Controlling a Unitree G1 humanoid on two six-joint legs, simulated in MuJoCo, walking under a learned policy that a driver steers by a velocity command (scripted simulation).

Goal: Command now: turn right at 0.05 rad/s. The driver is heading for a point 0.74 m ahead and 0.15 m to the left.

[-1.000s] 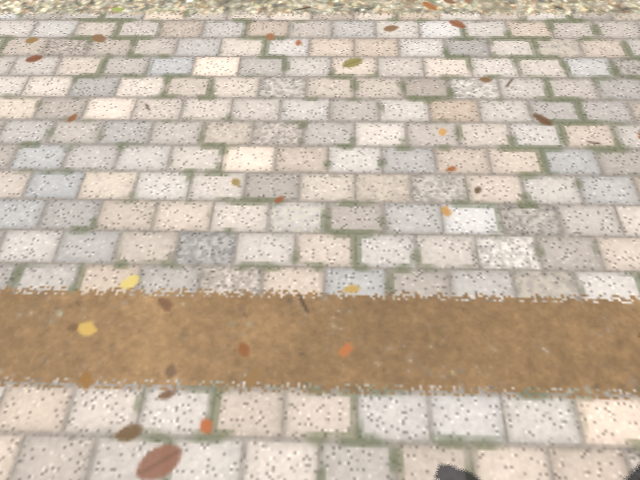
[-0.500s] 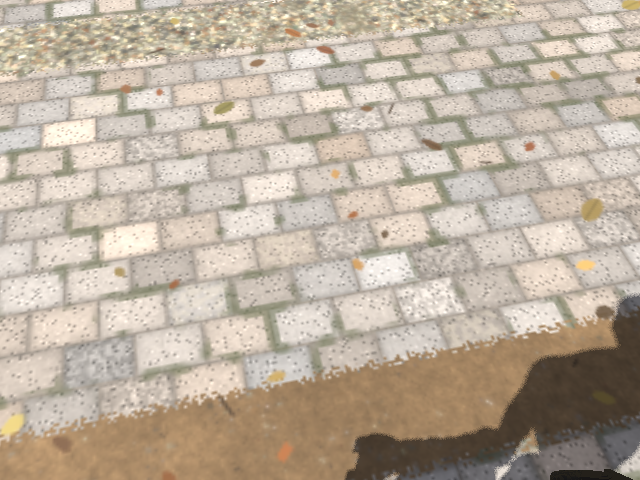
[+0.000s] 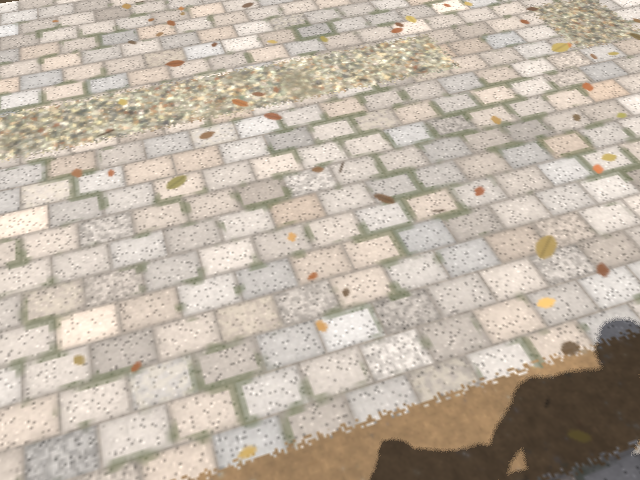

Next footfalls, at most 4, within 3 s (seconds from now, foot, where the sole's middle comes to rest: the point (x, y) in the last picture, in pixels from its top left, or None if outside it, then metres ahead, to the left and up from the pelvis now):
1.60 right None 0.49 -0.08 -0.77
2.14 left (251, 373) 0.78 0.18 -0.77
2.54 right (350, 352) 0.83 -0.06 -0.77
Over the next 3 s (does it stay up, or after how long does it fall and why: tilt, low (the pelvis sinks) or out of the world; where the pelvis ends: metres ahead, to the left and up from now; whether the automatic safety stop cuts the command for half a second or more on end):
stays up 0.78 0.06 0.00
